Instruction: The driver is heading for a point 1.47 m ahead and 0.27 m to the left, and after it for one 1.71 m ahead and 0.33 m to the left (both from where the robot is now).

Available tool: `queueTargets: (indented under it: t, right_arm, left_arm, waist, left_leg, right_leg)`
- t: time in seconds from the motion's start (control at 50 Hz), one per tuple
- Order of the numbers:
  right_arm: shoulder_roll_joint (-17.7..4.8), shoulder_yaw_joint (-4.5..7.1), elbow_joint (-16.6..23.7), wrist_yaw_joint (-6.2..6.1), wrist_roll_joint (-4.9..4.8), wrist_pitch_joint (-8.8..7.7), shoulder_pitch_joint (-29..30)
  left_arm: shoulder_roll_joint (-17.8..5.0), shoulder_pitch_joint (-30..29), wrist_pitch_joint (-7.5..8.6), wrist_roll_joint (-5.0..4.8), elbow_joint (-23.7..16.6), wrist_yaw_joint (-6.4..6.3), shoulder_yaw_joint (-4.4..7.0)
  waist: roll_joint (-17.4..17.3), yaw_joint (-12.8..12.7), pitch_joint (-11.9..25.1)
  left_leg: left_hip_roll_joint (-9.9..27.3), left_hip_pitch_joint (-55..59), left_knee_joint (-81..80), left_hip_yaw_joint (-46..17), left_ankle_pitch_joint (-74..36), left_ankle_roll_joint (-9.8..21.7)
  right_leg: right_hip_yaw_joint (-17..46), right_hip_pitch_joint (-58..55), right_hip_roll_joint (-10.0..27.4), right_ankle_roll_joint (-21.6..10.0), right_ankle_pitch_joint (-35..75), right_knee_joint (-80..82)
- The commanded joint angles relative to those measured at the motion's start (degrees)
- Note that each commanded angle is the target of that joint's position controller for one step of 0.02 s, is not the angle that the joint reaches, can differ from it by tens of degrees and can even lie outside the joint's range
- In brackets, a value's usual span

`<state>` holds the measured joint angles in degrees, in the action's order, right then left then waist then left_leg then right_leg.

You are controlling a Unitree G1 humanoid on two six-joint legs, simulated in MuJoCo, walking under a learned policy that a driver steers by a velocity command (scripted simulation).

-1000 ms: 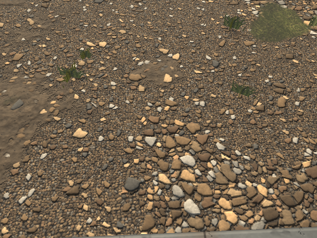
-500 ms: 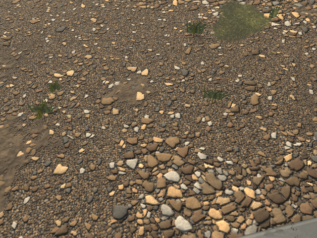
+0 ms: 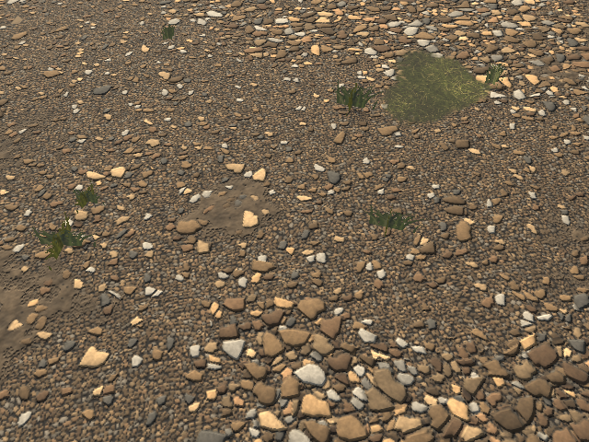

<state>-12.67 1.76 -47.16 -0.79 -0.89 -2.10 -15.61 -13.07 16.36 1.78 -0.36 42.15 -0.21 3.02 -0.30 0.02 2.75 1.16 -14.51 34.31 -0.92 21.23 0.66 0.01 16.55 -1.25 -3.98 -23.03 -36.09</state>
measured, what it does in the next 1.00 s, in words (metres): walks ahead: left foot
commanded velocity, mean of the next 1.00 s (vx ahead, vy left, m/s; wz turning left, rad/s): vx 0.45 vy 0.00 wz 0.00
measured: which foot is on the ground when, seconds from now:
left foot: down 0.00-0.08, up 0.10-0.44, down 0.46-1.00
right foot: down 0.00-0.46, up 0.48-1.00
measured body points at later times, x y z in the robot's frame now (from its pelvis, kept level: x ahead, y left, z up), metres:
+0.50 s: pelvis +0.23 +0.05 -0.02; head +0.27 +0.05 +0.43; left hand +0.17 +0.32 -0.15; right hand +0.48 -0.18 -0.08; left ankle +0.36 +0.14 -0.73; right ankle +0.00 -0.11 -0.70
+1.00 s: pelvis +0.50 +0.04 +0.00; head +0.53 +0.03 +0.45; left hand +0.73 +0.26 -0.07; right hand +0.49 -0.25 -0.13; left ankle +0.36 +0.15 -0.73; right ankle +0.66 -0.09 -0.71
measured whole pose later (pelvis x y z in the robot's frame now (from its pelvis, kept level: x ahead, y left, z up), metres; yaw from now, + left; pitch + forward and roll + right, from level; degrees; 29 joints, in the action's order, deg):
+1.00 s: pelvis +0.50 +0.04 +0.00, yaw +1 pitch +3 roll +2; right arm -16.5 2.7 -50.1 0.3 -1.0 -3.2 -22.0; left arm -13.7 3.5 4.9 -0.8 38.9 2.2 1.3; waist 1.8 5.3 -0.2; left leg -2.8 2.8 14.7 2.2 20.3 1.3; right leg 0.0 32.7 3.8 -1.7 -0.5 -30.3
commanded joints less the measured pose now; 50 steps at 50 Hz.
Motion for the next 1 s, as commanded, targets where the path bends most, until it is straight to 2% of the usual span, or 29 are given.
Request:
queueTargets:
  t: [0.02, 0.04, 0.06, 0.08, 0.1, 0.12, 0.16, 0.18, 0.22, 0.24, 0.3, 0.34, 0.38, 0.42, 0.44, 0.46, 0.48, 0.5, 0.52, 0.54, 0.56, 0.6, 0.64, 0.68, 0.74, 0.82, 0.92, 0.96, 1.0]
  right_arm:
    - [-9.2, 2.08, 3.7, 0.61, -0.59, -1.41, 2.0]
    - [-8.4, 1.72, 4.6, 0.98, -0.77, -1.5, 4.6]
    - [-7.1, 1.19, 5.8, 1.32, -0.95, -1.86, 7.7]
    - [-5.1, 0.56, 7.7, 1.47, -0.78, -2.89, 10.6]
    - [-6.3, 0.69, 8.9, 1.25, -0.19, -4.14, 11.5]
    - [-7.7, 1.19, 9.2, 1.39, -0.66, -4.79, 12.0]
    - [-5.6, 0.49, 9.1, 2.43, -1.76, -4.97, 11.4]
    - [-4.7, 0.23, 9.8, 2.88, -1.49, -4.84, 12.3]
    - [-3.5, -0.02, 10.7, 3.62, -1.02, -4.26, 13.0]
    - [-2.9, -0.34, 11.1, 4.08, -0.79, -4.12, 13.7]
    - [-1.3, -1.28, 13.1, 4.86, -0.04, -4.27, 18.4]
    - [-4.0, -0.58, 13.6, 4.73, -0.62, -4.0, 19.8]
    - [-6.6, 0.32, 13.8, 4.45, -1.0, -3.87, 19.9]
    - [-9.1, 1.64, 12.7, 3.87, -0.63, -3.59, 15.3]
    - [-10.9, 2.84, 10.6, 3.32, -0.63, -3.24, 8.0]
    - [-13.0, 3.95, 8.2, 2.59, -0.76, -2.72, -0.6]
    - [-18.1, 4.93, 6.6, 1.68, 0.06, -2.18, -9.6]
    - [-19.0, 4.36, 6.5, 2.72, 1.43, -2.79, -8.7]
    - [-13.0, 3.26, 7.1, 2.71, 0.62, -3.07, -4.7]
    - [-10.7, 2.63, 7.1, 2.58, 0.14, -3.2, -0.9]
    - [-10.2, 2.46, 7.3, 2.62, 0.49, -3.37, 2.3]
    - [-8.5, 2.18, 6.6, 2.7, 2.02, -4.08, 4.5]
    - [-8.0, 2.16, 5.5, 2.72, 1.44, -4.89, 4.1]
    - [-9.1, 2.39, 4.4, 2.57, 1.15, -5.23, 3.2]
    - [-10.7, 2.69, 3.3, 1.92, 1.13, -4.88, 0.6]
    - [-12.1, 2.81, 1.9, 1.26, 0.31, -3.99, -3.3]
    - [-12.8, 2.96, -0.5, 1.03, 0.01, -2.08, -8.0]
    - [-13.3, 3.21, -1.0, 0.78, -0.22, -1.4, -7.9]
    - [-14.4, 3.57, -0.9, 0.57, -0.23, -0.87, -6.2]
  left_arm:
    - [-2.6, -2.2, 2.91, -0.7, -4.4, 0.78, 0.52]
    - [-3.2, 0.3, 3.24, -0.72, -3.5, 0.97, 0.72]
    - [-4.8, 3.9, 3.58, -0.69, -2.3, 1.0, 1.24]
    - [-9.3, 9.9, 3.74, -0.76, -0.6, 0.94, 2.67]
    - [-13.4, 16.1, 3.6, -0.38, 0.3, 1.23, 3.92]
    - [-11.5, 18.0, 3.74, 0.54, 0.5, 1.05, 3.21]
    - [-8.1, 16.1, 3.67, 1.16, -0.1, 0.58, 1.81]
    - [-6.9, 14.6, 3.32, 0.83, 0.4, 0.45, 1.17]
    - [-3.7, 12.8, 2.5, 0.37, 1.2, 0.28, -0.13]
    - [-3.5, 11.8, 2.23, 0.08, 1.3, 0.04, -0.27]
    - [-7.5, 9.5, 2.67, -0.71, 1.1, -0.98, 0.53]
    - [-10.6, 11.3, 3.29, -0.97, 2.1, -0.89, 1.34]
    - [-11.2, 11.7, 3.31, -1.2, 3.1, -0.45, 1.72]
    - [-12.2, 11.4, 2.57, -0.65, 3.6, -0.3, 2.2]
    - [-12.0, 10.9, 1.94, -0.21, 3.6, -0.29, 2.23]
    - [-11.1, 11.0, 1.57, 0.26, 3.1, -0.51, 1.85]
    - [-6.6, 12.2, 1.46, 1.92, 1.4, -0.78, 0.31]
    - [1.1, 21.5, 2.44, -0.14, 1.3, -0.35, -1.64]
    - [-6.1, 15.3, 3.34, -1.63, 1.7, -0.07, -0.15]
    - [-9.0, 8.1, 3.7, -2.56, -0.3, 0.17, 0.67]
    - [-9.1, 5.1, 4.05, -1.85, -1.0, -0.18, 0.58]
    - [-7.9, 5.3, 3.47, -0.93, -1.0, -0.43, 0.78]
    - [-6.6, 6.0, 2.37, -0.81, -0.5, -0.64, 0.64]
    - [-6.4, 2.8, 1.66, -0.22, -1.6, -0.91, 0.64]
    - [-6.3, -3.2, 2.0, 0.41, -3.1, -0.8, 0.49]
    - [-4.9, -11.3, 3.13, -0.01, -4.8, 0.0, -0.21]
    - [-5.0, -18.9, 3.93, -0.69, -7.7, 1.99, -0.55]
    - [-5.9, -18.8, 4.13, -0.68, -8.5, 2.68, -0.32]
    - [-7.9, -13.7, 4.28, -0.45, -7.6, 2.77, 0.61]
  waist:
    - [-9.1, -1.0, -6.7]
    - [-7.9, -2.7, -7.0]
    - [-4.2, -4.7, -6.6]
    - [6.6, -6.3, -4.8]
    - [15.9, -8.6, -2.4]
    - [12.8, -8.2, -3.0]
    - [3.4, -6.1, -3.9]
    - [1.9, -4.9, -5.5]
    - [3.7, -3.3, -7.2]
    - [4.0, -3.0, -7.9]
    - [5.0, -3.1, -8.3]
    - [6.2, -3.1, -8.7]
    - [6.4, -2.4, -9.1]
    - [7.5, 0.6, -4.9]
    - [7.9, 4.3, -0.2]
    - [7.4, 8.1, 5.3]
    - [-4.8, 9.5, 13.7]
    - [-21.1, 2.7, 22.3]
    - [-12.9, 4.5, 14.9]
    - [-7.3, 3.9, 6.3]
    - [-1.7, 2.1, 3.0]
    - [-3.5, -1.2, 1.1]
    - [-4.2, -2.2, -0.3]
    - [-2.8, -2.2, -3.4]
    - [-1.4, -0.4, -5.2]
    - [-1.0, 3.2, -6.0]
    - [-1.8, 6.0, -7.3]
    - [-2.9, 4.9, -6.7]
    - [-4.5, 1.4, -3.2]
  left_leg:
    - [12.8, -2.3, -17.6, -19.7, 17.7, 11.5]
    - [11.0, -5.4, -15.4, -16.4, 12.6, 10.3]
    - [6.8, -10.4, -9.7, -10.2, 4.3, 7.7]
    - [-0.3, -18.0, 5.1, 0.0, -7.4, 3.6]
    - [-3.6, -29.7, 19.5, 2.5, -2.2, 0.9]
    - [-2.8, -38.7, 31.7, -0.6, 9.7, 0.9]
    - [1.3, -46.1, 41.8, -2.3, 6.1, 2.9]
    - [3.2, -47.0, 40.4, -2.2, 2.7, 3.4]
    - [4.9, -43.5, 35.2, -0.5, -1.9, 2.8]
    - [4.7, -41.2, 30.8, 1.0, -4.9, 2.1]
    - [2.4, -23.9, 9.7, 4.0, -18.3, 0.6]
    - [1.2, -18.4, 2.9, 3.9, -22.1, 0.8]
    - [0.3, -16.6, -2.2, 3.3, -22.8, 2.1]
    - [-1.8, -10.1, -3.2, 4.3, -20.8, 4.0]
    - [-3.5, -1.2, -3.2, 5.5, -19.3, 5.5]
    - [-1.8, 12.2, -1.4, 4.0, -18.7, 6.8]
    - [11.4, 28.5, -0.5, -12.8, -15.6, 10.0]
    - [21.7, 37.7, -15.2, -43.4, 3.1, 18.3]
    - [19.5, 30.2, -20.7, -43.8, 12.0, 15.3]
    - [17.8, 21.3, -20.7, -33.9, 9.9, 12.8]
    - [16.1, 13.3, -21.0, -27.1, 2.0, 12.1]
    - [12.0, 4.3, -23.5, -18.5, -5.9, 12.1]
    - [10.9, 1.5, -26.3, -15.0, -7.6, 13.6]
    - [11.0, -0.6, -28.3, -12.7, -9.1, 14.4]
    - [10.4, 1.5, -29.1, -9.3, -13.7, 14.3]
    - [9.0, 5.1, -28.8, -4.6, -17.8, 11.9]
    - [11.8, 14.5, -24.5, -4.5, -20.6, 11.4]
    - [13.4, 17.8, -21.7, -5.1, -25.1, 10.5]
    - [12.9, 19.2, -15.3, -4.3, -39.0, 9.0]
  right_leg:
    - [-1.3, 5.5, 0.4, -2.3, -0.9, 1.2]
    - [-0.5, 0.5, 0.8, -3.3, 0.0, 4.7]
    - [3.5, -6.6, 2.4, -4.8, 0.1, 8.9]
    - [15.0, -16.4, 8.1, -7.9, 2.5, 14.8]
    - [30.6, -27.7, 16.9, -13.1, 11.1, 20.2]
    - [36.4, -31.7, 21.5, -16.2, 17.9, 20.6]
    - [29.5, -32.8, 21.2, -15.0, 21.4, 20.1]
    - [25.0, -30.9, 20.1, -13.2, 23.0, 22.3]
    - [17.2, -25.2, 16.5, -9.8, 23.8, 26.2]
    - [13.9, -21.8, 14.9, -9.0, 23.7, 27.8]
    - [5.5, -9.3, 10.4, -6.9, 22.1, 32.0]
    - [5.5, -10.2, 12.6, -6.6, 20.8, 33.7]
    - [5.2, -15.2, 14.6, -5.7, 27.1, 31.7]
    - [3.5, -19.8, 14.8, -3.6, 45.6, 23.2]
    - [1.6, -19.3, 13.0, -2.1, 53.6, 13.8]
    - [0.4, -12.4, 11.0, -0.3, 51.5, 1.9]
    - [-0.5, 0.9, 5.9, 1.5, 26.1, -19.0]
    - [6.6, 15.8, -3.2, 3.5, -9.3, -36.5]
    - [9.8, 21.3, 0.2, 2.8, -6.7, -43.2]
    - [7.5, 23.7, 3.1, 2.0, -0.7, -43.1]
    - [6.1, 21.7, 6.2, 1.8, 4.3, -40.5]
    - [6.4, 16.7, 9.6, 1.5, 9.2, -36.6]
    - [5.6, 16.6, 10.4, 2.1, 9.8, -34.3]
    - [5.2, 20.3, 11.1, 3.4, 12.0, -30.4]
    - [4.6, 25.0, 11.5, 5.0, 20.6, -20.6]
    - [1.7, 23.0, 9.1, 5.1, 29.5, -5.5]
    - [0.8, 23.9, 6.9, 3.9, 26.8, 3.6]
    - [0.7, 22.3, 5.9, 2.4, 22.3, 5.9]
    - [-1.1, 13.6, 3.3, 0.3, 18.3, 7.8]
Keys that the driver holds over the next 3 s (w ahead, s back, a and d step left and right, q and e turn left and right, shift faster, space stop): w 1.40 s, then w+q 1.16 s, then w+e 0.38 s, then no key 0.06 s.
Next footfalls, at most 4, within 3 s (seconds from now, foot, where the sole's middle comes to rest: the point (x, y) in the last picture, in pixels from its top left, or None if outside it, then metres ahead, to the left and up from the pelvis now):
0.46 left None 0.40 0.15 -0.76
1.04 right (345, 382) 0.70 -0.08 -0.76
1.58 left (251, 285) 0.99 0.16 -0.76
2.06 right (302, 208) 1.30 0.01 -0.76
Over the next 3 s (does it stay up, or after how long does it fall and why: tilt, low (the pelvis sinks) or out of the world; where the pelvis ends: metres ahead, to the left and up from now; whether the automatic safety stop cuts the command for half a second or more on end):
stays up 1.50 0.36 0.01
